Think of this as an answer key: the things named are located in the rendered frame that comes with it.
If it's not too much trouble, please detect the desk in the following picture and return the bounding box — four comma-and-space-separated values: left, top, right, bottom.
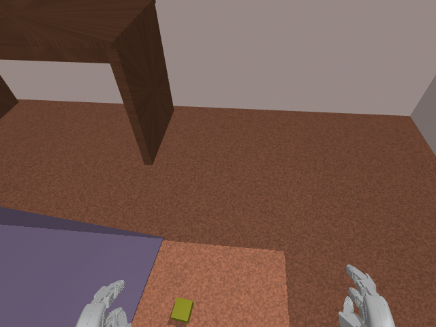
0, 0, 174, 165

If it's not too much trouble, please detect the left robot hand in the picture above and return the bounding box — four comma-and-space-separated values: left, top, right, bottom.
75, 280, 131, 327

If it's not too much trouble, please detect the small box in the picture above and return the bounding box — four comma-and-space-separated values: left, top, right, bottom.
171, 297, 193, 324

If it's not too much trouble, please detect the right robot hand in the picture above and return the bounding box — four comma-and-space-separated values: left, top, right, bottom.
339, 264, 395, 327

